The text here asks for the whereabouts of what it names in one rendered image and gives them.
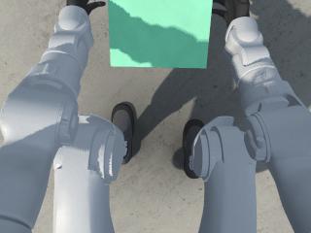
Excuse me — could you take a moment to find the right robot upper arm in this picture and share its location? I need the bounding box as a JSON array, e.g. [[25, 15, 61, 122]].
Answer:
[[244, 105, 311, 233]]

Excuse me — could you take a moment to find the robot left hand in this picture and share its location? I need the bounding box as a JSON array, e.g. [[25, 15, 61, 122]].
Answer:
[[66, 0, 106, 16]]

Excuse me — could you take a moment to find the left robot upper arm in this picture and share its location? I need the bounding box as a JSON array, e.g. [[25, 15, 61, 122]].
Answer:
[[0, 86, 80, 233]]

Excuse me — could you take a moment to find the robot right hand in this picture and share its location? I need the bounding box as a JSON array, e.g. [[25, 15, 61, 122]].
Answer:
[[211, 0, 250, 29]]

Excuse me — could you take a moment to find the robot left forearm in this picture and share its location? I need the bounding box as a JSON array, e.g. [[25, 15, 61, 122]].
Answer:
[[0, 5, 94, 136]]

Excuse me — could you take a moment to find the carton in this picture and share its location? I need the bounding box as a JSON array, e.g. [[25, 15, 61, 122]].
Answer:
[[108, 0, 213, 69]]

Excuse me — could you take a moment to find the left robot shin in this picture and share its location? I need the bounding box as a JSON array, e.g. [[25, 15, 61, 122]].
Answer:
[[53, 114, 127, 171]]

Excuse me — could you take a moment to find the robot right forearm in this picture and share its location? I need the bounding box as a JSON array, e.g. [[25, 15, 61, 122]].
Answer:
[[224, 17, 311, 117]]

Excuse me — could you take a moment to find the right robot foot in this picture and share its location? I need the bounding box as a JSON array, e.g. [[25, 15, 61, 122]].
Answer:
[[182, 118, 204, 179]]

